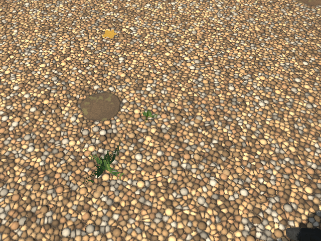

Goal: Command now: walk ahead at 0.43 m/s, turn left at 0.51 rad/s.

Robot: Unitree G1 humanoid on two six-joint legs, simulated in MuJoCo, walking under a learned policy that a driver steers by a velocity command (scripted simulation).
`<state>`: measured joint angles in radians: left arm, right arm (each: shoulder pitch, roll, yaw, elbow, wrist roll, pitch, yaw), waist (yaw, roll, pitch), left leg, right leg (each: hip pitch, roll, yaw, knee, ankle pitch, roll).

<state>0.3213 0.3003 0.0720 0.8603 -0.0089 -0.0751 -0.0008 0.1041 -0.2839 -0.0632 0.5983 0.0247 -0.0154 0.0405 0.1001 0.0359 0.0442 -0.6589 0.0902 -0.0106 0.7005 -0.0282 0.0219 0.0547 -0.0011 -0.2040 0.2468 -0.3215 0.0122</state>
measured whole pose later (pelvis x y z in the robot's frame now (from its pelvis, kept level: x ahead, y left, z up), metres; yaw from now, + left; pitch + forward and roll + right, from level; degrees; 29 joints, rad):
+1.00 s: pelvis +0.22 +0.01 +0.00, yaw +5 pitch -2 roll +0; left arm 0.12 0.24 0.02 1.00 0.00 0.00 0.02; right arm 0.17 -0.25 -0.04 0.98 0.00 0.02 -0.03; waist 0.00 0.00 0.04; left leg -0.16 -0.01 -0.01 0.48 -0.29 0.00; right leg -0.20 -0.01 0.00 0.49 -0.26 0.01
